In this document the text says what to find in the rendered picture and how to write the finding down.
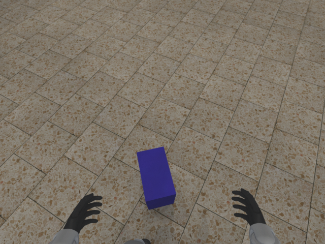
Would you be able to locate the robot right forearm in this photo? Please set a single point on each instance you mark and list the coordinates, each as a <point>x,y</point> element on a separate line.
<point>260,233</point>

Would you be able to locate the carton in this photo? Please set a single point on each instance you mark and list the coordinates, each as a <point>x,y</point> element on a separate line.
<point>156,178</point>

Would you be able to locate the robot left forearm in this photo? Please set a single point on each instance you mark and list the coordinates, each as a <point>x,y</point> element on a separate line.
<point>66,236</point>

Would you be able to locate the robot left hand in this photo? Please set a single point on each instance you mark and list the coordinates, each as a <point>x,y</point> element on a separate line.
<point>77,221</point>

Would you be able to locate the robot right hand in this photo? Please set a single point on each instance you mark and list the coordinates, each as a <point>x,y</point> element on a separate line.
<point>254,214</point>

